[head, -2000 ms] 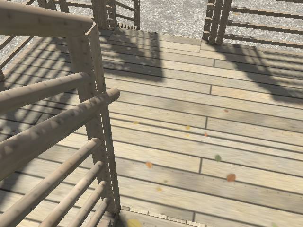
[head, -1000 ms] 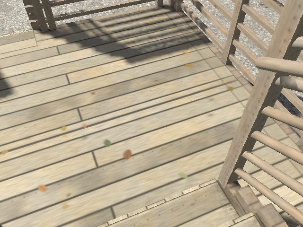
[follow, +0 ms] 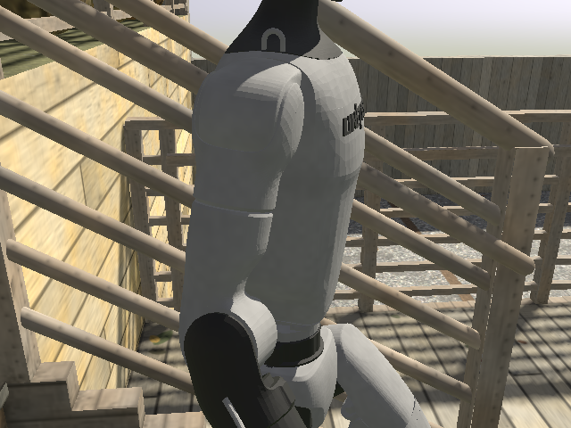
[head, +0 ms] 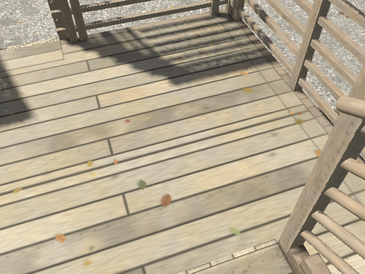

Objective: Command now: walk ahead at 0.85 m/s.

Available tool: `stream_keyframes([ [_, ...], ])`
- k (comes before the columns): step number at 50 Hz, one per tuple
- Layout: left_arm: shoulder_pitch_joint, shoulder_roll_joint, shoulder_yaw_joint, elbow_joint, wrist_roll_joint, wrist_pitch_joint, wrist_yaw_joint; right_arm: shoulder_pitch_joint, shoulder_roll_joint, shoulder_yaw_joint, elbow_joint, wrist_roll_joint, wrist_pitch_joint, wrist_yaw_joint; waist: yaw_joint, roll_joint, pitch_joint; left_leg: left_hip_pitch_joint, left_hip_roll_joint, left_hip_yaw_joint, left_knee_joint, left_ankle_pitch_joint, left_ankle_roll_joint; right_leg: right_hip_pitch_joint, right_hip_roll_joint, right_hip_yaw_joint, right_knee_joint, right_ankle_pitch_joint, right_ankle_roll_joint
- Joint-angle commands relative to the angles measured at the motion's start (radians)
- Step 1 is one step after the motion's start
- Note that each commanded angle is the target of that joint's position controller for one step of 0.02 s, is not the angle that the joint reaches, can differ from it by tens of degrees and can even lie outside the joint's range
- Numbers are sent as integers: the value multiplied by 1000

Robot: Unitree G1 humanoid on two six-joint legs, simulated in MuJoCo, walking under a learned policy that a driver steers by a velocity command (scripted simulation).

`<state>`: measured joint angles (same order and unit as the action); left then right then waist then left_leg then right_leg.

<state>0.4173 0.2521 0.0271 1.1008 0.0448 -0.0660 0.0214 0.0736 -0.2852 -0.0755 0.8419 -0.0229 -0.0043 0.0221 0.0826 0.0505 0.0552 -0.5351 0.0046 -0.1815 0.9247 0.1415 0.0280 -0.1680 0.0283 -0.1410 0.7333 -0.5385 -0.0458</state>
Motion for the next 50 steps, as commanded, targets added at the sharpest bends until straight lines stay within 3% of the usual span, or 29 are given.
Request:
stream_keyframes([
  [1,-111,121,26,-72,-30,-21,20,-138,18,37,-75,-16,-4,36,-59,-66,10,65,-12,23,-168,330,-20,-278,-202,267,-168,-76,-121],
  [5,-132,115,41,-84,-26,-12,14,32,0,33,13,-15,4,37,-133,-124,46,442,11,184,-70,412,13,-537,-208,186,-27,-77,-81],
  [7,-50,138,63,-77,4,14,15,105,-44,25,50,-10,4,1,-118,-80,118,363,12,265,-278,-2,32,-344,-173,122,180,145,-93],
  [9,-58,165,95,-51,16,55,22,486,-33,-7,153,-24,-4,-29,-299,-43,4,625,26,253,-506,-132,72,-267,-130,84,795,635,-119],
  [10,-108,64,81,-29,18,61,22,603,-55,-15,187,-10,-21,-32,-360,139,58,673,85,147,-533,-62,153,-475,24,55,1389,53,-107],
  [11,-94,-44,54,-114,3,37,34,627,-112,0,207,7,-60,-14,-236,292,99,768,157,39,-172,632,94,-864,102,175,1552,-214,-107],
  [12,-26,-34,43,-138,-12,19,32,599,-102,8,215,22,-63,-1,-140,198,-14,834,237,-108,-177,594,108,-991,47,208,1400,-109,-121],
  [13,-21,-10,48,-111,-15,10,30,583,-97,4,207,5,-68,-5,-125,57,-56,786,313,-228,-243,174,196,-1040,-5,248,1266,-8,-100],
  [14,-121,-20,34,-154,-12,7,23,521,-171,-21,193,-5,-67,-16,-140,146,-60,652,423,-484,-379,-334,314,-1080,-38,265,1225,-45,-61],
  [15,-261,3,37,-171,-5,8,21,446,-29,25,193,-29,-83,-14,-111,-2,67,464,355,-388,-329,-316,231,-1096,-67,355,1024,197,-31],
  [17,-423,17,19,-264,25,24,-20,321,39,60,142,-9,-95,-42,-28,-66,129,-6,203,-239,-420,-510,200,-752,-108,231,504,428,29],
  [19,-351,29,17,-196,43,50,-46,289,-139,13,102,0,-88,-70,-11,-10,48,-195,180,-254,-487,-530,255,-347,-82,156,447,469,61],
  [20,-244,18,20,-149,33,62,-50,339,-184,-2,112,-3,-98,-54,0,46,9,-102,231,-287,-404,-418,283,-358,-89,129,622,489,47],
  [22,-560,66,29,-266,14,29,-5,519,-33,18,181,32,-153,-68,-147,-72,204,319,183,-318,-282,-535,269,-894,-178,242,268,792,51],
  [26,-648,2,11,-328,-65,-34,-73,478,-30,13,138,-24,-86,-51,-255,25,63,159,41,-152,-233,-585,197,-273,-81,133,-174,964,47],
  [27,-531,-29,1,-310,-84,-11,-71,538,-11,18,160,-27,-72,-47,-225,32,52,135,46,-132,-164,-623,181,-115,-74,114,-191,956,56],
  [30,184,168,85,-122,-47,3,-28,365,-85,-10,150,6,-76,-50,182,20,-138,75,-33,-2,628,-205,134,424,-131,233,-299,998,24],
  [31,194,198,95,-111,-9,5,-48,355,-37,-9,140,22,-79,-49,161,-137,-121,-71,-119,37,925,-780,155,469,-187,234,-297,748,28],
  [32,131,172,79,-124,32,-9,-57,518,29,10,113,39,-86,-61,-10,-298,-168,-343,-43,-38,954,-790,148,649,-309,312,61,1122,75],
  [33,118,126,70,-141,12,-23,-56,564,6,6,141,21,-65,-69,-33,-307,-177,-414,-13,3,937,-727,120,605,-358,386,14,1124,82],
  [34,81,118,80,-149,-15,-31,-60,523,13,3,127,-41,-40,-62,-57,-237,-107,-430,9,57,930,-625,117,424,-369,468,-73,778,30],
  [35,-47,107,77,-169,-15,-28,-53,425,1,-10,67,-35,-32,-45,-95,-337,-107,-416,69,73,777,-503,108,247,-414,589,-218,225,-60],
  [36,-91,26,57,-191,-19,-34,-43,293,-8,-11,59,-54,-22,-35,-83,-221,-17,-422,111,26,725,-389,115,122,-421,603,-233,262,-110],
  [38,-102,14,36,-162,-10,-61,-32,188,24,-10,32,-15,-15,-8,-109,-115,118,-323,141,-7,420,-292,57,-185,-442,476,-243,403,-111],
  [41,-25,65,40,-121,-36,-75,-22,130,53,8,-7,-61,3,13,-110,-183,45,-273,72,111,371,-104,67,-187,-418,319,-72,607,-25],
  [42,-1,-23,23,-86,-53,-86,-22,78,54,8,-23,-51,-13,26,-110,-157,33,-334,85,46,204,170,112,-123,-333,236,-32,495,45],
  [46,-59,37,34,-125,-29,-94,12,-82,66,38,-36,-5,-14,53,-119,-128,94,105,16,275,-175,481,94,-376,-269,-8,-23,191,50],
  [48,-33,55,30,-147,-58,-70,0,-87,20,30,-40,-37,-15,50,-117,-76,114,221,-49,373,-271,333,85,-260,-277,-67,45,540,2],
  [50,4,128,39,-122,-10,-26,4,205,-64,-12,58,-28,3,25,-214,-76,-59,398,-81,429,-342,102,138,-31,-291,-97,529,1029,-46],
])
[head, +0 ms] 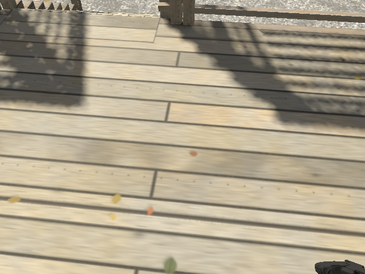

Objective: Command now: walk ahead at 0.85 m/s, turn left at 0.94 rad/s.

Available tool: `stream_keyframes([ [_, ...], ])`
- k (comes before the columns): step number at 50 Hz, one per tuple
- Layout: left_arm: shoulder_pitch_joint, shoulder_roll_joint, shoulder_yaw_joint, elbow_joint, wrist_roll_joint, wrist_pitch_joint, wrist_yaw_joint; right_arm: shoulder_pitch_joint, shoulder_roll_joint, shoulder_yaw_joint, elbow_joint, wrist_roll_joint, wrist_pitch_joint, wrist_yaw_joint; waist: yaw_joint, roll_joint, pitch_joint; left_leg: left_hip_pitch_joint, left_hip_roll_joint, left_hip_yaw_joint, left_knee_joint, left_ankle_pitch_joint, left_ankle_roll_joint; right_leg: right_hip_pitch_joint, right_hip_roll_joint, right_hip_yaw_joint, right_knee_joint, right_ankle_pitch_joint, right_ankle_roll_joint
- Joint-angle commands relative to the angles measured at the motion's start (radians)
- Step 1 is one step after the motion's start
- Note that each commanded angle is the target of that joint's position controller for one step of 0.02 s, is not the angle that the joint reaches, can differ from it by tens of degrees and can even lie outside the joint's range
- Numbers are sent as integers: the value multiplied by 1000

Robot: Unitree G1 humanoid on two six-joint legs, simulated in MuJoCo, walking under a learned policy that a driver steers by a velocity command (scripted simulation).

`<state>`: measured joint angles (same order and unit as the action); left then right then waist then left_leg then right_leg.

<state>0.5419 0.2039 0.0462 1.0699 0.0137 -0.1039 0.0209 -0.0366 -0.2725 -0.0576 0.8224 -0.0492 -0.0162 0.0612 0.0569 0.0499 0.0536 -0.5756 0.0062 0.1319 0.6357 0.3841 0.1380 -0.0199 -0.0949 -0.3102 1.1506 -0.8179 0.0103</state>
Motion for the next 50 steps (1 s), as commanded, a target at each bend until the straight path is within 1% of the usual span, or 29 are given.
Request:
stream_keyframes([
  [1,-117,171,25,-85,26,22,12,490,-121,-47,133,-33,-4,-19,-268,-44,-90,635,-60,25,-173,-98,94,-287,-115,102,507,1099,-81],
  [2,-222,103,24,-96,45,40,7,567,-179,-78,181,-15,-14,-29,-326,102,27,754,15,-111,-308,-27,162,-555,50,83,912,182,-68],
  [3,-173,74,17,-195,42,17,18,572,-313,-88,187,-8,-20,-37,-191,147,-7,967,141,-233,90,767,136,-891,40,195,962,16,-48],
  [4,-150,128,8,-263,18,18,4,602,-267,-72,150,16,-17,-41,-211,55,-169,1221,255,-448,74,691,246,-1136,13,273,810,110,-34],
  [5,-191,152,11,-278,29,16,3,534,-244,-71,115,37,9,-48,-192,-67,-199,1104,282,-561,-50,384,275,-1120,-8,302,714,183,-20],
  [6,-301,115,26,-382,-73,-55,11,401,-176,-64,27,70,-23,-36,-124,-33,-353,992,292,-826,-150,-205,364,-1056,55,523,534,285,-8],
  [7,-368,141,37,-389,-88,-44,32,225,-173,-58,-9,69,-30,-51,-23,-125,-188,701,323,-866,-217,-183,340,-1032,38,510,385,356,56],
  [8,-351,165,47,-383,-58,-28,37,91,-166,-53,-75,65,-24,-65,37,-190,-123,506,320,-832,-237,-42,329,-921,17,496,250,356,113],
  [10,-382,177,50,-397,-26,1,42,0,-150,-44,-124,54,-17,-87,62,-222,-107,145,223,-657,-229,58,248,-605,-5,460,-168,406,144],
  [11,-436,142,48,-415,-9,-2,34,36,-141,-47,-121,76,-7,-103,28,-163,-137,28,88,-526,-196,38,176,-401,43,411,-347,577,124],
  [13,-411,94,52,-434,-22,4,21,165,-136,-58,-82,88,15,-117,-13,-24,-250,72,-60,-438,-55,-61,70,-222,187,331,-528,872,116],
  [15,-348,74,59,-421,-24,20,20,157,-93,-53,-85,114,26,-117,43,-42,-275,26,-138,-427,66,-210,-7,-21,202,315,-665,977,85],
  [16,-258,91,67,-419,4,28,33,125,-63,-43,-110,104,15,-115,108,-46,-291,-51,-185,-424,228,-265,-69,127,125,386,-684,1065,25],
  [17,-151,162,75,-413,13,40,53,132,32,-20,-139,62,4,-112,121,-191,-396,-166,-266,-314,547,-970,-138,308,-160,654,-615,1543,-100],
  [18,-101,181,70,-424,30,42,41,316,25,-18,-167,68,-9,-81,32,-303,-545,-174,-213,-357,828,-1180,-181,351,-389,934,-605,1800,-252],
  [19,-245,234,81,-445,8,39,13,404,-48,-30,-187,100,-3,-58,-62,-374,-538,-267,-134,-341,975,-1116,-199,334,-476,1060,-628,1539,-356],
  [21,-415,112,62,-483,-6,76,38,225,-108,-49,-212,102,59,-59,-40,-195,-295,-302,10,-269,913,-923,-207,39,-289,780,-708,856,-230],
  [22,-485,91,43,-486,-1,88,49,166,-78,-40,-233,106,78,-68,-60,-174,-182,-222,27,-236,746,-903,-198,-139,-201,672,-783,726,-178],
  [23,-530,134,56,-478,-1,97,55,156,-51,-32,-247,96,85,-68,-86,-164,-110,-111,23,-189,628,-883,-186,-297,-163,577,-828,716,-149],
  [26,-559,241,101,-494,-4,94,24,204,-52,-37,-236,83,82,-68,-103,-174,-154,147,29,-114,357,-739,-151,-388,-170,411,-846,860,-159],
  [29,-557,218,94,-477,-34,95,14,191,-77,-51,-258,72,101,-62,-106,-228,-210,244,22,-105,152,-675,-128,-318,-208,377,-805,763,-123],
  [31,-539,179,80,-468,-40,98,6,259,-67,-56,-217,63,108,-61,-123,-175,-208,389,-39,-64,6,-620,-79,-387,-175,322,-708,610,-81],
  [32,-504,151,70,-457,-34,104,1,299,-95,-68,-206,57,105,-62,-131,-67,-177,492,-10,-147,-95,-565,-35,-509,-131,258,-559,487,-27],
  [33,-472,86,46,-492,-6,115,-12,313,-224,-91,-234,53,89,-72,-87,285,-151,580,275,-559,-227,-305,89,-754,7,151,-137,179,66],
  [34,-520,142,60,-518,-15,112,-5,286,-262,-85,-282,10,61,-55,-132,300,-214,459,369,-733,-314,-320,244,-781,59,345,47,150,50],
  [35,-530,192,74,-515,-27,111,5,242,-241,-78,-288,6,42,-54,-114,189,-160,418,329,-659,-325,-408,216,-789,50,367,121,234,37],
  [37,-482,205,81,-474,-8,112,22,158,-164,-53,-287,45,36,-72,-62,62,-149,394,238,-523,-289,-440,105,-761,16,372,100,393,37],
  [43,-458,129,50,-452,-10,116,-6,134,-87,-22,-275,45,53,-117,-52,29,-209,427,164,-360,-249,-212,79,-575,19,357,-134,507,83],
  [50,-449,117,38,-438,-19,108,-28,146,-60,-14,-252,44,67,-103,-64,66,-166,366,165,-410,-199,-216,92,-323,60,300,-543,489,48],
])
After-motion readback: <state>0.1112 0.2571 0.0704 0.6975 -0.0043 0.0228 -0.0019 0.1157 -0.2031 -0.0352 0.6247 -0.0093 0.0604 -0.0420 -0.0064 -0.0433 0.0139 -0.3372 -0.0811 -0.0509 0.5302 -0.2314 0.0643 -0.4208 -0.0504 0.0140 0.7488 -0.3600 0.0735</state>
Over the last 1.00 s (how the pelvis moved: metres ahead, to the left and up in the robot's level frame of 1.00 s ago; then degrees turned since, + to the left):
0.73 0.03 -0.43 27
